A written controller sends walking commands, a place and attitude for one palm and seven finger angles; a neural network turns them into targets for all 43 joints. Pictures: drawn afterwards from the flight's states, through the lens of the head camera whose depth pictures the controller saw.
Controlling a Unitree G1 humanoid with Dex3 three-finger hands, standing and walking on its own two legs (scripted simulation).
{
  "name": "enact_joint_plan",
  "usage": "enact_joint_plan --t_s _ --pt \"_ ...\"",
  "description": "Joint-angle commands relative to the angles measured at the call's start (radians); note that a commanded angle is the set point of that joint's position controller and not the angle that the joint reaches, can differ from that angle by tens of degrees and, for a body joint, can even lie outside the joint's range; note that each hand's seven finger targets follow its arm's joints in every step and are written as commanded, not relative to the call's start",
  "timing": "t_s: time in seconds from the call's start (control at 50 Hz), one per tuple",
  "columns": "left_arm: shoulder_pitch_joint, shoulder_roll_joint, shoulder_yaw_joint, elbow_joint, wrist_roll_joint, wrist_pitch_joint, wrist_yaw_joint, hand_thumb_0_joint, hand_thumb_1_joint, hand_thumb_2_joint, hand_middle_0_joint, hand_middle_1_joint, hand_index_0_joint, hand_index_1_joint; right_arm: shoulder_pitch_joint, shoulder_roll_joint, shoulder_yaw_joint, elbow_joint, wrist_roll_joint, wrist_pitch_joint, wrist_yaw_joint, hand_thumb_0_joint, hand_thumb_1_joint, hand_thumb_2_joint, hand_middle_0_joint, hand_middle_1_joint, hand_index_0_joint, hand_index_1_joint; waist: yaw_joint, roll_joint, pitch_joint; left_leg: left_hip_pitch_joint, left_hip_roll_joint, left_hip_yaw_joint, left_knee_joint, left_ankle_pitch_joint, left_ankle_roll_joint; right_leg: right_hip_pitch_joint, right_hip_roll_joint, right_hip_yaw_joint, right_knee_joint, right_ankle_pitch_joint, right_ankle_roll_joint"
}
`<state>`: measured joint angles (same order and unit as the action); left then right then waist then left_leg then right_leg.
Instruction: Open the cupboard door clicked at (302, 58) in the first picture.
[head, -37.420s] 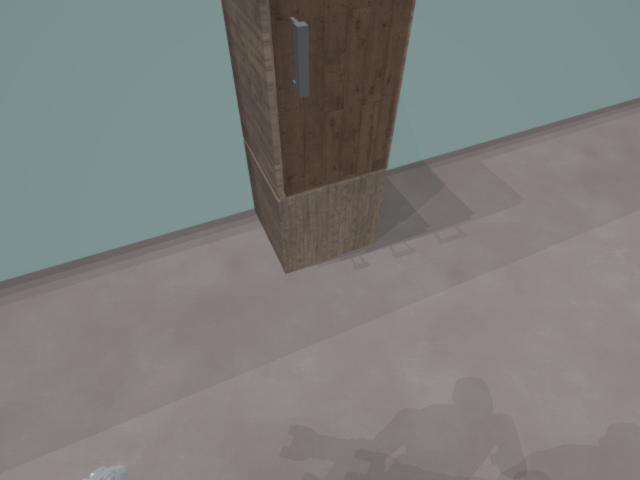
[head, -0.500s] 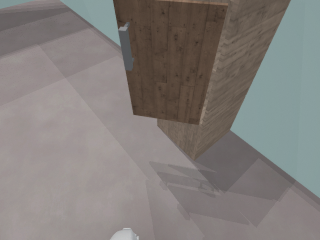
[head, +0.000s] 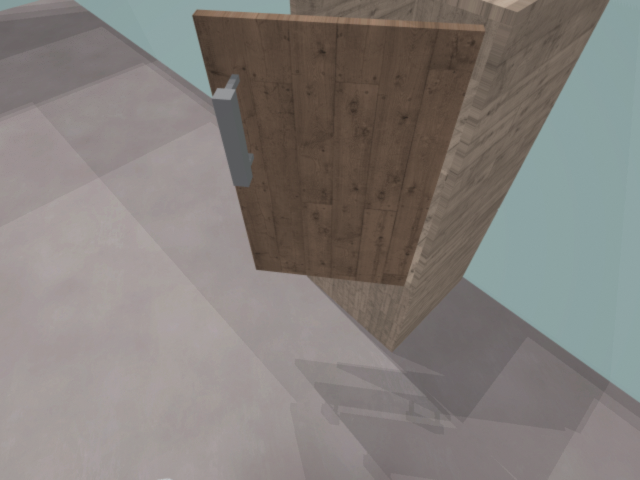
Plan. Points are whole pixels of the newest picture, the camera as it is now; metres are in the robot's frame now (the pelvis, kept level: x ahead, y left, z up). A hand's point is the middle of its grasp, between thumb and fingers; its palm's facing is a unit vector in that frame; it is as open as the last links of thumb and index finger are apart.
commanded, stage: come to a stop and stand still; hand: left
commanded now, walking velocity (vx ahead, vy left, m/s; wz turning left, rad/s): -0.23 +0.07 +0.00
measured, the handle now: (238, 132) +0.58 +0.15 +0.10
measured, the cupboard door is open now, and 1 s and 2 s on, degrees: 38 38 38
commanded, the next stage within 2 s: look again from close up in 1.06 s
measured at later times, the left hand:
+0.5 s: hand out of the picture +0.04 +0.23 -0.16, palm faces +0.05 -0.98 -0.21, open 7.4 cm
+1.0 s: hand out of the picture -0.01 +0.20 -0.16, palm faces +0.00 -0.98 -0.20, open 7.3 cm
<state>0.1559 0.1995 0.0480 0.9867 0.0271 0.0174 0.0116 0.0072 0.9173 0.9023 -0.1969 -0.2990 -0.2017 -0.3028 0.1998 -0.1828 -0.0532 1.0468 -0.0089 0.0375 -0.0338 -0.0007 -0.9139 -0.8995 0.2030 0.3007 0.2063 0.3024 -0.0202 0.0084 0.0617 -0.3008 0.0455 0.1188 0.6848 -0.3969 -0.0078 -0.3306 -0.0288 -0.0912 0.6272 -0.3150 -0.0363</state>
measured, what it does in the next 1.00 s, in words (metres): steps on the spot: left foot, then right foot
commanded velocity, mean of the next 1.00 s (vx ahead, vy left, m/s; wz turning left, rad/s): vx -0.03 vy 0.01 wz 0.00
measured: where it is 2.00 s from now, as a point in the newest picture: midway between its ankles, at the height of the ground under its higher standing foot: outside the picture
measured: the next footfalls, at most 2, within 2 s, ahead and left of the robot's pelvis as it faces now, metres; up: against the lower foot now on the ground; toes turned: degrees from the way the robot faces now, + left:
left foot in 0.24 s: +0.04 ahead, +0.12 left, +0.00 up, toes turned +1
right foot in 0.52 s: +0.01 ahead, -0.10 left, +0.00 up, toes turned -6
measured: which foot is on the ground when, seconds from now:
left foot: up 0.00-0.22, down 0.24-1.00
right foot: down 0.00-0.26, up 0.28-0.50, down 0.52-1.00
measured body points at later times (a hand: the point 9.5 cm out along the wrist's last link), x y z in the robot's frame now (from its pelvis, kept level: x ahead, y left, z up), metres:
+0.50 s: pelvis +0.00 +0.03 +0.01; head +0.03 +0.04 +0.46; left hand +0.04 +0.28 -0.14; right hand +0.04 -0.20 -0.14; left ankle -0.02 +0.13 -0.73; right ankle -0.05 -0.10 -0.71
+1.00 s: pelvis -0.05 +0.02 +0.01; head -0.05 +0.02 +0.46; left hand -0.01 +0.25 -0.15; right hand +0.00 -0.22 -0.14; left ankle -0.02 +0.13 -0.73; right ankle -0.05 -0.11 -0.73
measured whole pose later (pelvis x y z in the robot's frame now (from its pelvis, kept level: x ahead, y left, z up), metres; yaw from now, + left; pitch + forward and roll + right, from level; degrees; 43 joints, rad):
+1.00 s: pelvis -0.05 +0.02 +0.01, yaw +0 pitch -1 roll +0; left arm 0.29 0.19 -0.02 0.99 0.01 0.00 0.03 0.01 0.91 0.90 -0.20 -0.30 -0.20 -0.30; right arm 0.26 -0.18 0.00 0.99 -0.02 0.01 0.00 0.00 -0.90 -0.90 0.20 0.30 0.20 0.30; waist -0.01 -0.01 0.01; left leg -0.26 0.02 0.05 0.53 -0.25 0.01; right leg -0.21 0.00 0.00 0.53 -0.30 0.00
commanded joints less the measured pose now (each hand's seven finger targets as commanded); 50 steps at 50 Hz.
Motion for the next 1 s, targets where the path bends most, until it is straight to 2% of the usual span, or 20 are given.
enact_joint_plan --t_s 0.0,0.06,0.12,0.18,0.2,0.22,0.24,0.26,0.32,0.4,0.46,0.5,0.52,0.54,0.58,0.6,0.66,0.76,0.82,0.98 --pt "0.098 0.163 0.041 -0.022 -0.005 -0.009 0.032 0.000 0.900 0.900 -0.200 -0.300 -0.200 -0.300 0.000 -0.074 -0.021 -0.066 0.009 0.008 -0.011 0.000 -0.900 -0.900 0.200 0.300 0.200 0.300 0.048 -0.191 -0.147 -0.187 -0.047 -0.127 0.458 -0.237 -0.024 0.259 -0.340 0.291 -0.195 1.046 -0.233" --pt "0.033 0.157 0.040 -0.046 -0.006 -0.007 0.038 0.000 0.900 0.900 -0.200 -0.300 -0.200 -0.300 -0.012 -0.060 -0.012 -0.064 0.007 0.017 0.001 0.000 -0.900 -0.900 0.200 0.300 0.200 0.300 0.032 -0.148 -0.142 -0.153 -0.030 -0.117 0.342 -0.174 -0.043 0.257 -0.291 0.194 -0.204 0.929 -0.184" --pt "0.025 0.170 0.042 -0.044 -0.004 -0.011 0.034 0.000 0.900 0.900 -0.200 -0.300 -0.200 -0.300 0.012 -0.055 -0.006 -0.059 0.005 0.010 0.008 0.000 -0.900 -0.900 0.200 0.300 0.200 0.300 0.031 -0.167 -0.165 -0.095 -0.039 -0.083 0.115 -0.106 -0.049 0.295 -0.272 0.190 -0.184 0.883 -0.166" --pt "0.021 0.170 0.040 -0.029 -0.016 -0.009 0.029 0.000 0.900 0.900 -0.200 -0.300 -0.200 -0.300 0.083 -0.065 -0.006 -0.034 0.002 -0.003 0.011 0.000 -0.900 -0.900 0.200 0.300 0.200 0.300 0.000 -0.132 -0.171 0.077 -0.030 -0.062 -0.252 0.178 -0.041 0.241 -0.226 0.162 -0.098 0.721 -0.085" --pt "0.035 0.139 0.032 -0.035 -0.023 -0.005 0.023 0.000 0.900 0.900 -0.200 -0.300 -0.200 -0.300 0.088 -0.107 -0.011 -0.037 -0.005 -0.012 0.010 0.000 -0.900 -0.900 0.200 0.300 0.200 0.300 0.006 -0.024 -0.177 0.188 0.062 -0.134 -0.308 0.399 -0.007 0.128 -0.160 0.119 -0.048 0.504 -0.022" --pt "0.059 0.087 0.022 -0.052 -0.027 0.002 0.019 0.000 0.900 0.900 -0.200 -0.300 -0.200 -0.300 0.072 -0.182 -0.022 -0.066 -0.015 -0.020 0.009 0.000 -0.900 -0.900 0.200 0.300 0.200 0.300 0.022 0.204 -0.161 0.181 0.260 -0.350 -0.327 0.686 0.096 0.017 -0.059 0.046 0.028 0.110 0.050" --pt "0.042 0.080 0.018 -0.060 -0.022 0.010 0.024 0.000 0.900 0.900 -0.200 -0.300 -0.200 -0.300 0.055 -0.209 -0.024 -0.081 -0.022 -0.014 0.008 0.000 -0.900 -0.900 0.200 0.300 0.200 0.300 0.008 0.233 -0.127 0.089 0.340 -0.380 -0.355 0.687 0.193 0.016 -0.006 0.055 0.182 -0.247 0.058" --pt "0.017 0.082 0.019 -0.066 -0.019 0.023 0.024 0.000 0.900 0.900 -0.200 -0.300 -0.200 -0.300 0.032 -0.185 -0.016 -0.089 -0.027 -0.022 -0.005 0.000 -0.900 -0.900 0.200 0.300 0.200 0.300 0.015 0.207 -0.073 0.050 0.317 -0.398 -0.362 0.715 0.225 -0.031 0.008 0.103 0.298 -0.279 0.053" --pt "0.016 0.069 0.022 -0.037 -0.020 0.022 0.017 0.000 0.900 0.900 -0.200 -0.300 -0.200 -0.300 0.027 -0.157 -0.004 -0.088 -0.024 -0.035 -0.020 0.000 -0.900 -0.900 0.200 0.300 0.200 0.300 0.027 0.145 -0.080 0.140 0.242 -0.292 -0.309 0.857 0.204 -0.069 0.004 0.144 0.361 -0.207 0.051" --pt "0.012 0.054 0.003 -0.023 -0.021 0.011 0.010 0.000 0.900 0.900 -0.200 -0.300 -0.200 -0.300 0.061 -0.158 -0.010 -0.057 -0.015 -0.041 -0.015 0.000 -0.900 -0.900 0.200 0.300 0.200 0.300 0.004 0.139 -0.122 0.225 0.206 -0.238 -0.311 0.800 0.168 0.030 0.001 0.077 0.085 -0.146 0.056" --pt "0.105 0.066 0.002 0.020 -0.018 -0.003 0.012 0.000 0.900 0.900 -0.200 -0.300 -0.200 -0.300 0.044 -0.135 -0.006 -0.037 -0.002 -0.042 -0.010 0.000 -0.900 -0.900 0.200 0.300 0.200 0.300 0.040 0.059 -0.101 0.145 0.143 -0.212 -0.263 0.573 0.099 0.193 -0.007 0.092 -0.233 0.121 0.041" --pt "0.082 0.125 -0.001 0.029 -0.016 -0.019 0.017 0.000 0.900 0.900 -0.200 -0.300 -0.200 -0.300 0.053 -0.094 0.002 -0.036 0.008 -0.039 0.001 0.000 -0.900 -0.900 0.200 0.300 0.200 0.300 0.002 -0.062 -0.060 0.100 0.042 -0.135 -0.266 0.248 0.010 0.158 -0.149 0.239 -0.287 0.263 -0.017" --pt "0.061 0.135 -0.008 0.029 -0.017 -0.018 0.014 0.000 0.900 0.900 -0.200 -0.300 -0.200 -0.300 0.064 -0.083 0.007 -0.027 0.004 -0.037 0.008 0.000 -0.900 -0.900 0.200 0.300 0.200 0.300 -0.010 -0.012 -0.040 0.140 0.022 -0.133 -0.293 0.200 0.003 0.077 -0.158 0.233 -0.279 0.182 -0.025" --pt "0.139 0.116 -0.021 0.017 0.005 -0.028 0.055 0.000 0.900 0.900 -0.200 -0.300 -0.200 -0.300 0.004 -0.134 0.004 -0.096 0.006 -0.047 0.013 0.000 -0.900 -0.900 0.200 0.300 0.200 0.300 0.014 -0.013 -0.012 0.130 0.054 -0.124 -0.122 0.469 0.006 0.056 -0.101 0.237 -0.192 0.472 0.019" --pt "0.153 0.121 -0.026 0.001 -0.010 -0.053 0.059 0.000 0.900 0.900 -0.200 -0.300 -0.200 -0.300 0.066 -0.095 0.018 -0.124 -0.003 -0.058 0.013 0.000 -0.900 -0.900 0.200 0.300 0.200 0.300 0.002 -0.180 -0.193 0.113 0.061 -0.138 -0.132 0.424 0.027 0.191 -0.111 0.185 -0.126 0.593 0.005" --pt "0.143 0.112 -0.025 -0.010 -0.014 -0.056 0.056 0.000 0.900 0.900 -0.200 -0.300 -0.200 -0.300 0.079 -0.116 0.013 -0.123 -0.004 -0.060 0.011 0.000 -0.900 -0.900 0.200 0.300 0.200 0.300 0.000 -0.180 -0.225 0.120 0.054 -0.136 -0.138 0.444 0.036 0.214 -0.101 0.173 -0.103 0.618 0.001" --pt "0.148 0.124 -0.024 -0.029 -0.013 -0.048 0.047 0.000 0.900 0.900 -0.200 -0.300 -0.200 -0.300 0.061 -0.110 0.016 -0.126 -0.004 -0.058 0.009 0.000 -0.900 -0.900 0.200 0.300 0.200 0.300 0.012 0.031 -0.147 0.127 0.057 -0.134 -0.155 0.499 0.044 0.146 -0.079 0.165 -0.103 0.447 -0.005" --pt "0.145 0.119 -0.032 -0.041 -0.010 -0.036 0.034 0.000 0.900 0.900 -0.200 -0.300 -0.200 -0.300 0.041 -0.102 0.020 -0.133 -0.006 -0.047 0.015 0.000 -0.900 -0.900 0.200 0.300 0.200 0.300 0.014 -0.053 -0.004 0.047 0.038 -0.141 -0.216 0.214 0.042 0.052 -0.062 0.196 -0.196 0.128 -0.003" --pt "0.140 0.125 -0.031 -0.051 -0.010 -0.030 0.028 0.000 0.900 0.900 -0.200 -0.300 -0.200 -0.300 0.050 -0.108 0.019 -0.124 -0.010 -0.045 0.021 0.000 -0.900 -0.900 0.200 0.300 0.200 0.300 0.007 -0.034 0.028 0.030 0.023 -0.145 -0.240 0.085 0.035 -0.006 -0.059 0.222 -0.244 -0.065 -0.010" --pt "0.163 0.125 -0.029 -0.049 -0.011 -0.036 0.023 0.000 0.900 0.900 -0.200 -0.300 -0.200 -0.300 0.064 -0.127 0.023 -0.097 -0.008 -0.064 0.019 0.000 -0.900 -0.900 0.200 0.300 0.200 0.300 0.020 -0.010 -0.023 0.031 0.048 -0.170 -0.283 0.132 0.042 0.056 -0.052 0.196 -0.234 0.021 -0.002"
